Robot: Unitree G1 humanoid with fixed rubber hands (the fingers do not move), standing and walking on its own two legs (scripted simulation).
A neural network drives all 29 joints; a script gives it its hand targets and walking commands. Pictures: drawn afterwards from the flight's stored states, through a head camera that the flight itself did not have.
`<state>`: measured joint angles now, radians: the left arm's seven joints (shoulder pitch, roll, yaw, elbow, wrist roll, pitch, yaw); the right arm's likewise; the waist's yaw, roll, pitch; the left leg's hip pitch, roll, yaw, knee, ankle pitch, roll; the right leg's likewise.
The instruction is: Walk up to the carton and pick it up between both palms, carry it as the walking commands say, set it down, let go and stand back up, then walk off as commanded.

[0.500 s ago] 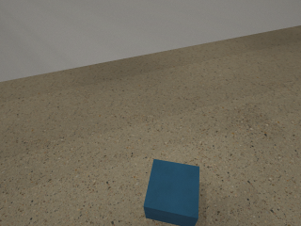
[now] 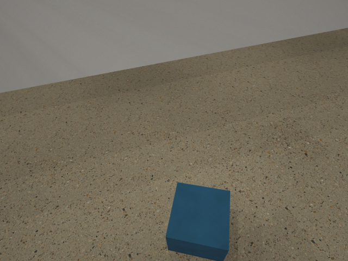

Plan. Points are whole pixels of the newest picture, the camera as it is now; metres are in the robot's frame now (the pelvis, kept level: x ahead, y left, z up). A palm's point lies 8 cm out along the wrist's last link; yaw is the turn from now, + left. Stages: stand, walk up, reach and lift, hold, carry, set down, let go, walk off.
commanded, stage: walk off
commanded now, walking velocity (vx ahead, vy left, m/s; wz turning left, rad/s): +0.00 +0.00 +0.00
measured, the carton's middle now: (199, 220) +0.48 -0.07 -0.68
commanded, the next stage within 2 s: none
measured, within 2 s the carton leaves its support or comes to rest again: neither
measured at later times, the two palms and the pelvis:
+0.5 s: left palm out of the picture -0.02 +0.33 -0.17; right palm out of the picture +0.02 -0.26 -0.14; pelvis -0.09 +0.03 -0.04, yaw +13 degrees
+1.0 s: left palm out of the picture -0.37 +0.24 -0.10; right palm out of the picture +0.01 -0.23 -0.13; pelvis -0.25 -0.06 -0.01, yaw +36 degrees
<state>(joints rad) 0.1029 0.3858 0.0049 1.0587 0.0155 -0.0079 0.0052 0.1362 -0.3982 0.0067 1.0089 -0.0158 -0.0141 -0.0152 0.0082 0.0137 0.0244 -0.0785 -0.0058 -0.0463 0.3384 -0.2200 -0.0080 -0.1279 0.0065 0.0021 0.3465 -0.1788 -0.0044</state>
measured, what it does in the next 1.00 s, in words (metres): walks backwards, turning left: right foot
